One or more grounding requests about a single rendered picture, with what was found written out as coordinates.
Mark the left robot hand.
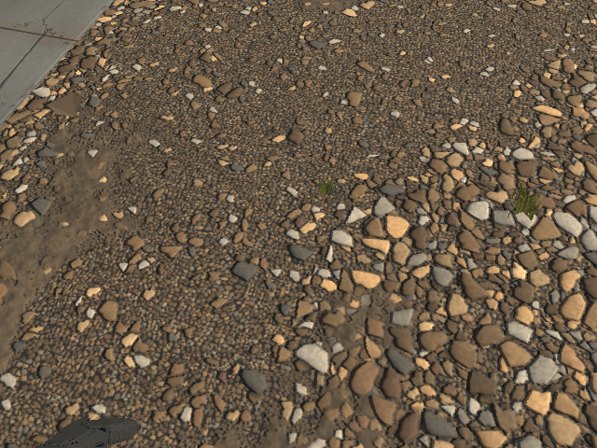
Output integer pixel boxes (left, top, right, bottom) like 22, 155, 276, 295
35, 417, 138, 448

